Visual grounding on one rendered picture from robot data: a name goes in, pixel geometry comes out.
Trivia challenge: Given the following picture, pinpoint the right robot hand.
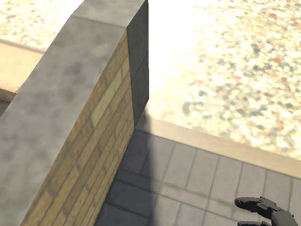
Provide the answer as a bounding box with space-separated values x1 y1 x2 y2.
234 196 298 226

